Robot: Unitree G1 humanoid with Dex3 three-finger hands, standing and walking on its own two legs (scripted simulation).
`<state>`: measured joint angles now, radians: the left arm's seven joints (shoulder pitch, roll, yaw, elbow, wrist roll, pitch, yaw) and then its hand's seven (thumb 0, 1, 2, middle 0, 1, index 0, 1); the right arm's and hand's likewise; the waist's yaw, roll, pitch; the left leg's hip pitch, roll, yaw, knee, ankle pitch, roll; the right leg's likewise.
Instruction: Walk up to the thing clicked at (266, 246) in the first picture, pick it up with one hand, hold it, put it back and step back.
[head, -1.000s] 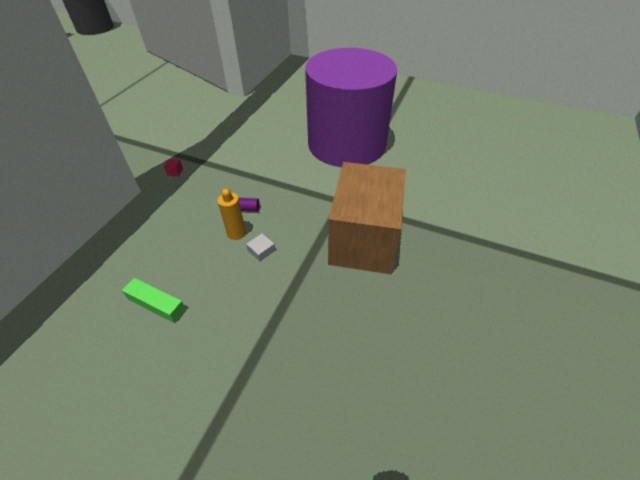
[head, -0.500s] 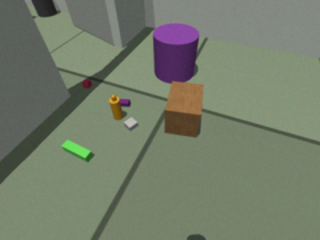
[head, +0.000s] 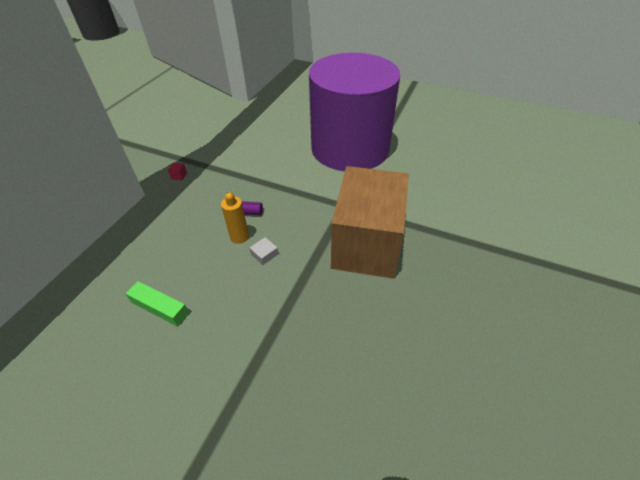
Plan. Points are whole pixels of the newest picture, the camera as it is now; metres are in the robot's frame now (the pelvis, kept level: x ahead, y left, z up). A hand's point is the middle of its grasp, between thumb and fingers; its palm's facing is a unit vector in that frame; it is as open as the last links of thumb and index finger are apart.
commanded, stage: stand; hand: left
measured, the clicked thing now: (263, 251) +1.08 +0.27 -0.76
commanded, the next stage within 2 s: walk up in 0.12 s
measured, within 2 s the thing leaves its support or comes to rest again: neither
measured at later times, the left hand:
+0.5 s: hand out of the picture +0.10 +0.23 -0.13, palm faces +0.04 -0.90 -0.44, open 7.4 cm
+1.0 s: hand (196, 388) +0.29 +0.23 -0.16, palm faces +0.05 -0.94 -0.33, open 7.4 cm
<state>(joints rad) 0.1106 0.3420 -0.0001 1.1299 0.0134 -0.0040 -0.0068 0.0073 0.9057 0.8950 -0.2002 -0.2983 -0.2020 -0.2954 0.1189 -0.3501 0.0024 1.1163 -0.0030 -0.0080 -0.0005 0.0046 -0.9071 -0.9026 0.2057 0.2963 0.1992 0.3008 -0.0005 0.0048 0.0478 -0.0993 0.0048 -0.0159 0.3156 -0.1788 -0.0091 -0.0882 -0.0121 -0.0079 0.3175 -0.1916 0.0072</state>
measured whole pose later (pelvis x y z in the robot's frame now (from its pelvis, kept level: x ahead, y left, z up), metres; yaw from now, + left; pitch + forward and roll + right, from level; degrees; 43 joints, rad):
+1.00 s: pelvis +0.28 -0.03 -0.01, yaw +5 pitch -3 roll +0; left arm 0.33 0.38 0.02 0.88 -0.01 -0.04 -0.03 0.01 0.91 0.89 -0.20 -0.30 -0.20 -0.30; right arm 0.20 -0.36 -0.06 0.79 0.00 -0.05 0.05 0.00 -0.91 -0.90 0.21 0.30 0.20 0.30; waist 0.00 -0.01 0.12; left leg -0.26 0.00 0.05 0.53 -0.22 0.04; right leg -0.32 0.01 0.05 1.15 -0.44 -0.06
